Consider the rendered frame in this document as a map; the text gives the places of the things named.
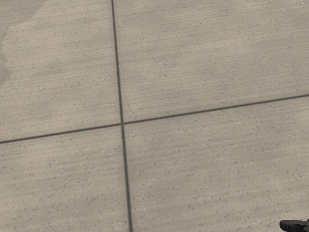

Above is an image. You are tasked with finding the right robot hand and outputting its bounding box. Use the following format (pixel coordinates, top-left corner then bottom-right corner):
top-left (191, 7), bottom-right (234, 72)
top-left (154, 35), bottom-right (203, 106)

top-left (279, 219), bottom-right (309, 232)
